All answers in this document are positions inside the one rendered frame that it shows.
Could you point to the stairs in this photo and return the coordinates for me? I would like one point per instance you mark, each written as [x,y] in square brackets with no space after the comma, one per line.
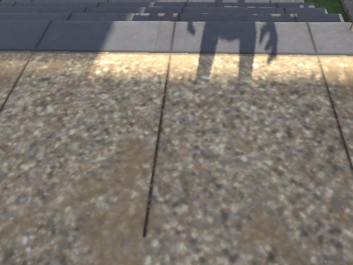
[167,10]

